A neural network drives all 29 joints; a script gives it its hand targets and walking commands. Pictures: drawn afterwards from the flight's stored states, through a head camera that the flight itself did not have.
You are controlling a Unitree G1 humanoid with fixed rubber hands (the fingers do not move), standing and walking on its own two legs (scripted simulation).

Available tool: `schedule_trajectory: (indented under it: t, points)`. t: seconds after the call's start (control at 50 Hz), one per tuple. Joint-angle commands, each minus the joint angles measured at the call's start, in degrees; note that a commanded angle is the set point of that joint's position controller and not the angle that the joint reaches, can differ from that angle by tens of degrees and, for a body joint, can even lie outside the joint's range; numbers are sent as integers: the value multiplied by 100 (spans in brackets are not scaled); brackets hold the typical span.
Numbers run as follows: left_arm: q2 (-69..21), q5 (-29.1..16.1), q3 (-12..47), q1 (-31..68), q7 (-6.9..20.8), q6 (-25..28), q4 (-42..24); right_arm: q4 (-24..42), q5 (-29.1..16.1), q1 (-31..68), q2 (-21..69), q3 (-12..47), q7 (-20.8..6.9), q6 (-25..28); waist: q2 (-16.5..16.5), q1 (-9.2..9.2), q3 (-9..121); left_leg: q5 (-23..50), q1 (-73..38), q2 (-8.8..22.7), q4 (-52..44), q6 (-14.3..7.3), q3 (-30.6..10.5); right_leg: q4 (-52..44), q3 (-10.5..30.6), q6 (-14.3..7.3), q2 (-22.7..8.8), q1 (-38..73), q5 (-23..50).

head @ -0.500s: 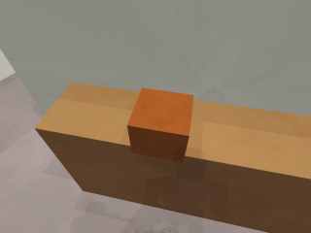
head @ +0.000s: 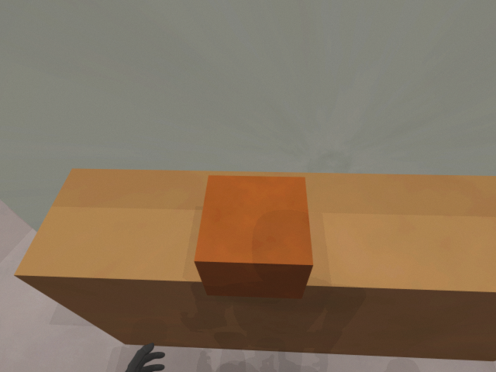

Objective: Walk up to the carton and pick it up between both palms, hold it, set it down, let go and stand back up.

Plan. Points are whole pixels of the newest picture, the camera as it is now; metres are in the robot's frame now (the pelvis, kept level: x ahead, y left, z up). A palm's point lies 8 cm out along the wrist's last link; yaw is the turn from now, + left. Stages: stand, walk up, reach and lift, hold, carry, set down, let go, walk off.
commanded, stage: walk up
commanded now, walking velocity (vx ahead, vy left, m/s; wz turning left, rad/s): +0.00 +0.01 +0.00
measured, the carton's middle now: (255, 237) +0.36 -0.01 -0.03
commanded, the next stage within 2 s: none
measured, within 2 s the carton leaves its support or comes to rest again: neither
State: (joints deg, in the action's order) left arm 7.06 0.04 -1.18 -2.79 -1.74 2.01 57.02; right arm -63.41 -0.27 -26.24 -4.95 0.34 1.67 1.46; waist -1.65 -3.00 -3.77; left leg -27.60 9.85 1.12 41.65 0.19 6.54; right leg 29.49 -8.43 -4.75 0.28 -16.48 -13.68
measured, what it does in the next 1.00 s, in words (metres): steps on the spot: left foot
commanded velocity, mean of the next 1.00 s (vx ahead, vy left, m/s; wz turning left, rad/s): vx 0.00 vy -0.03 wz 0.00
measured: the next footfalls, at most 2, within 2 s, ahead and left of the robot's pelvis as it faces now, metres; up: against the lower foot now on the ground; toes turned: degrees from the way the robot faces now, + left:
left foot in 0.14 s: +0.03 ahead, +0.14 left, +0.00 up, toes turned +6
right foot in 1.18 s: +0.12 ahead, -0.18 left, +0.00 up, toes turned -6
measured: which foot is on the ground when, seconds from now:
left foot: up 0.00-0.12, down 0.14-1.00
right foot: down 0.00-0.84, up 0.86-1.00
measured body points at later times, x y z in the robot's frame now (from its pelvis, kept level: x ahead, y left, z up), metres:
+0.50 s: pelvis +0.04 +0.04 +0.01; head +0.06 +0.04 +0.46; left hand +0.01 +0.25 -0.15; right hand +0.06 -0.18 -0.15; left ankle -0.01 +0.14 -0.73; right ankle +0.02 -0.07 -0.73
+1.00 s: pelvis +0.04 +0.02 +0.01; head +0.06 +0.04 +0.45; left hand +0.06 +0.26 -0.16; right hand -0.01 -0.20 -0.14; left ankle -0.01 +0.14 -0.73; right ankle +0.02 -0.10 -0.67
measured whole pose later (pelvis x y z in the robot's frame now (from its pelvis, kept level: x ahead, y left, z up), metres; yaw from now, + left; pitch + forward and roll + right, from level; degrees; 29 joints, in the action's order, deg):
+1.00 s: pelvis +0.04 +0.02 +0.01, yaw +1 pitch -1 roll -1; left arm 11.0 1.9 -5.2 -11.7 -1.5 -4.4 64.6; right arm -62.0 2.3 -20.7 -5.9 -3.0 4.7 0.3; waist 1.4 -3.0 -3.3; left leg -18.3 8.1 3.6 27.1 0.2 4.5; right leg 57.4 -3.5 3.6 -1.1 -24.4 -23.9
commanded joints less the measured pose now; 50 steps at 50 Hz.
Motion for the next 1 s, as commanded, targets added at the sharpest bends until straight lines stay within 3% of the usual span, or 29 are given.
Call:
schedule_trajectory:
  t: [0.0,0.02,0.08,0.1,0.12,0.14,0.16,0.24,0.28,0.42,0.78,0.8,0.82,0.84,0.86,0.88,0.92,0.94,0.98]
  points:
    - [649,41,-74,-872,-174,-96,254,306,57,52,-278,-104,41,-135,577,361,530,-692,1022,344,323,46,-552,-834,1352,-904,-1863,1220,4482]
    - [661,82,-74,-679,-182,-106,237,240,63,-8,-178,-91,44,-180,619,231,384,-334,783,372,-111,104,-539,-928,1145,-708,-1660,929,4019]
    - [695,73,-113,-552,-119,-99,302,5,59,-332,-187,-130,79,-190,649,20,574,1263,-68,294,-1409,157,-258,-835,812,-402,-1263,774,3400]
    - [650,52,-153,-599,-88,-99,334,-23,83,-355,-278,-164,78,-152,462,-8,651,2126,-458,413,-1843,139,-303,-846,749,-210,-1105,609,2699]
    - [504,19,-165,-743,-52,-102,367,7,122,-237,-414,-194,78,-107,129,89,631,2771,-727,716,-1992,103,-575,-860,630,11,-852,359,1592]
    - [363,-28,-165,-833,-39,-144,388,12,98,71,-505,-204,70,-104,-352,236,374,2824,-405,842,-2052,1,-749,-1052,487,155,-534,380,498]
    - [303,12,-167,-824,-51,-180,428,2,92,307,-503,-223,67,-116,-617,272,5,2645,43,851,-2140,-69,-797,-1154,498,230,-527,604,365]
    - [462,65,-205,-1014,-30,-169,683,35,80,528,-502,-201,126,-59,-314,272,-46,3214,-258,786,-2269,-74,-758,-1078,660,276,-690,872,1366]
    - [454,57,-191,-1127,-36,-142,769,35,76,555,-596,-229,123,-28,-157,275,124,3380,-486,783,-2283,-97,-735,-1106,668,297,-707,986,1493]
    - [426,64,-164,-1370,-77,-160,971,12,59,618,-651,-223,120,-32,66,326,34,3456,-590,725,-2412,-141,-694,-1192,638,377,-736,1058,1398]
    - [238,40,-103,-1613,-129,-198,1164,-204,73,190,-491,-206,152,8,97,385,-142,3459,-363,594,-2494,-133,-687,-1040,572,407,-808,1154,1210]
    - [460,8,-201,-1601,-174,-260,1245,-22,168,211,-716,-267,143,33,487,234,-189,4000,-556,956,-2402,-167,-903,-799,361,482,-612,839,908]
    - [845,71,-367,-1319,-172,-363,1045,52,205,-175,-1267,-474,221,8,482,-47,-253,5078,-1174,1735,-2185,-454,-1643,274,-17,648,-429,-282,248]
    - [700,118,-338,-1108,-144,-450,860,-18,215,-537,-1569,-597,291,-43,-197,-235,-258,6133,-1473,2456,-2150,-847,-2255,1174,-62,757,-252,-1165,-1214]
    - [554,176,-347,-1014,-108,-528,737,-48,222,-687,-1550,-641,353,-68,-423,-274,-155,6463,-1263,2735,-2066,-1145,-2332,2180,297,763,-315,-1417,-1769]
    - [438,192,-355,-949,-62,-556,628,-8,235,-571,-1418,-633,387,-70,-418,-204,-20,6108,-962,2623,-2050,-1209,-2078,2807,607,773,-368,-1446,-1674]
    - [475,197,-418,-761,19,-538,395,173,277,-69,-1197,-577,394,-89,-677,-22,-70,4599,-338,2214,-2206,-1081,-1670,3280,961,811,-412,-1457,-1200]
    - [543,208,-450,-686,50,-536,277,273,279,151,-1147,-554,381,-104,-784,35,-170,4031,-90,2098,-2278,-1041,-1559,3307,1020,848,-422,-1477,-1019]
    - [577,187,-469,-566,80,-563,81,384,290,306,-1149,-551,348,-115,-949,43,-289,3687,90,2023,-2334,-1027,-1408,3056,964,934,-401,-1555,-860]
